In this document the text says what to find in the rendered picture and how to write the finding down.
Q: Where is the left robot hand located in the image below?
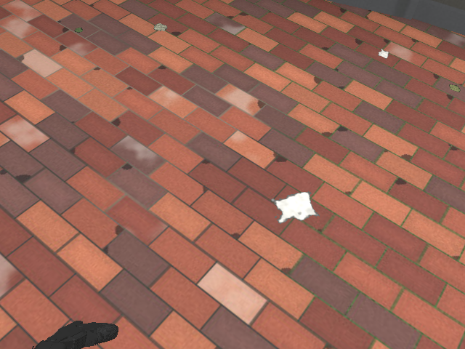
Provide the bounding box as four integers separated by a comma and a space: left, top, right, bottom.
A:
32, 321, 118, 349

